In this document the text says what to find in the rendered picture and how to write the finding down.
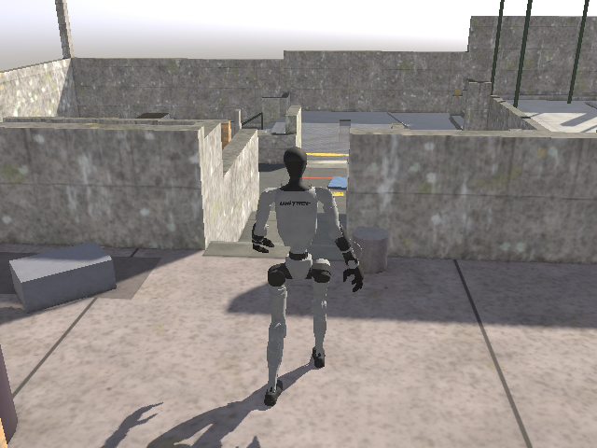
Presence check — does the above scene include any left robot hand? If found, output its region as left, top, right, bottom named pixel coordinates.
left=253, top=238, right=274, bottom=253

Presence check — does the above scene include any robot right forearm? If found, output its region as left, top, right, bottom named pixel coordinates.
left=335, top=224, right=359, bottom=269

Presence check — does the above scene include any robot left shin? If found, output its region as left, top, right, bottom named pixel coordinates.
left=267, top=323, right=284, bottom=393

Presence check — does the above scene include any robot left thigh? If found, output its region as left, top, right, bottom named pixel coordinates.
left=268, top=263, right=287, bottom=341

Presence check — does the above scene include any right robot upper arm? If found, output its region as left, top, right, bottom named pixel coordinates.
left=315, top=187, right=343, bottom=240

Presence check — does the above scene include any left robot upper arm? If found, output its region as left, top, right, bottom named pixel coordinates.
left=254, top=188, right=277, bottom=236

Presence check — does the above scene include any right robot hand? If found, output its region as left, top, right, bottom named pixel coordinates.
left=343, top=264, right=364, bottom=292

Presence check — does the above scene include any robot left forearm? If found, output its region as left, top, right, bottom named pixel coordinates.
left=252, top=223, right=264, bottom=245

